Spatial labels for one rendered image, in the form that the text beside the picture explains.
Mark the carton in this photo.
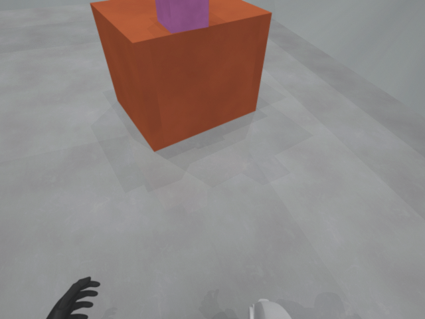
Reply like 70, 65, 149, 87
155, 0, 209, 33

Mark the left robot hand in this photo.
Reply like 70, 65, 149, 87
46, 276, 100, 319

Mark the robot right thigh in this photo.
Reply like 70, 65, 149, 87
248, 301, 292, 319

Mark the pedestal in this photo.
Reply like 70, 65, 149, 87
90, 0, 272, 152

